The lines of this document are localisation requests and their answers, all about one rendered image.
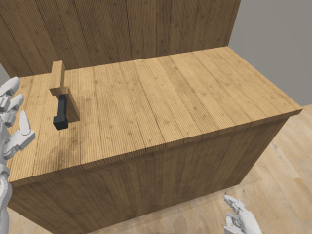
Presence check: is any tap lever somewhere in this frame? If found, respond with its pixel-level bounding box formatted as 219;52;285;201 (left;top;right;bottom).
53;94;69;131

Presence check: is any right robot hand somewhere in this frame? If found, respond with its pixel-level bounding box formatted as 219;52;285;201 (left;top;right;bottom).
223;195;262;234

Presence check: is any counter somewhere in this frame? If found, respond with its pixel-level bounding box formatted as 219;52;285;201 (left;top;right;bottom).
0;0;303;234

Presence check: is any robot left forearm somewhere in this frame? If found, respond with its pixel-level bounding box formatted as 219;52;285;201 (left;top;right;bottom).
0;163;13;234

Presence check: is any left robot hand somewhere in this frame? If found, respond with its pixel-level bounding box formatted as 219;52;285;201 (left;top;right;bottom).
0;76;36;166

